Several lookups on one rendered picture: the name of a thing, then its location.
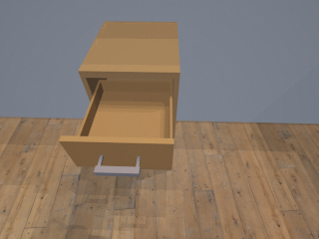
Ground drawer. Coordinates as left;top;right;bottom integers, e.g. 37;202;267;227
59;80;174;169

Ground handle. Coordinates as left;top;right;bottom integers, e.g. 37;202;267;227
94;155;141;177

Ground cabinet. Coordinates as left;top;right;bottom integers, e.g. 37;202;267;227
78;21;180;170

